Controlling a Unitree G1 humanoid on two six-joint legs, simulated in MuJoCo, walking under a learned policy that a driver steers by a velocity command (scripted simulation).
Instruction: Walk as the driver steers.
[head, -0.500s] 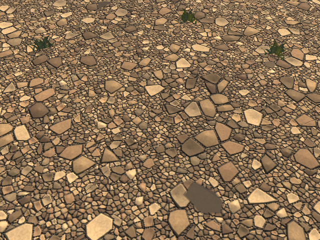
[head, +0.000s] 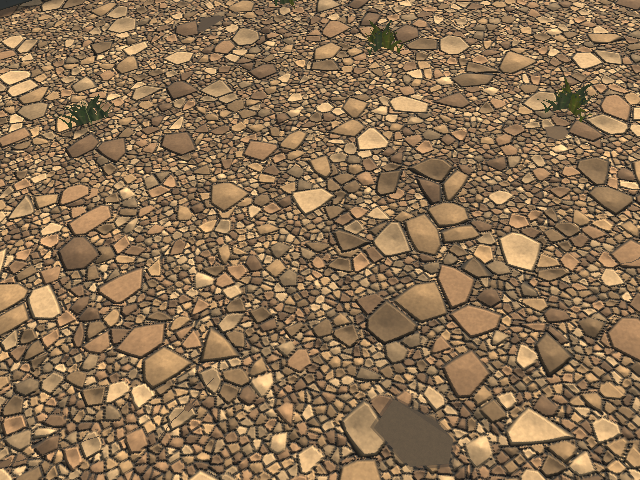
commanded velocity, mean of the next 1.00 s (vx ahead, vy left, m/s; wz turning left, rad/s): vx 0.48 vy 0.00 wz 0.00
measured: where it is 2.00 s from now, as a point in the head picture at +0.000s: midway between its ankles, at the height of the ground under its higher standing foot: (369, 259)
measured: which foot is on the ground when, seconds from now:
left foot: up 0.00-0.26, down 0.28-0.82, up 0.84-1.00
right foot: down 0.00-0.30, up 0.32-0.78, down 0.80-1.00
